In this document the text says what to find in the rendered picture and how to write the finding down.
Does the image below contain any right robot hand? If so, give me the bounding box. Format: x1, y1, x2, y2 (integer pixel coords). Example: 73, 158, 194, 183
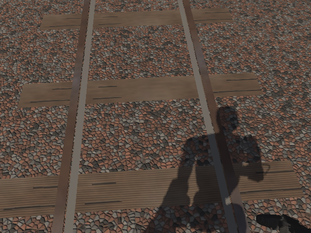
256, 214, 311, 233

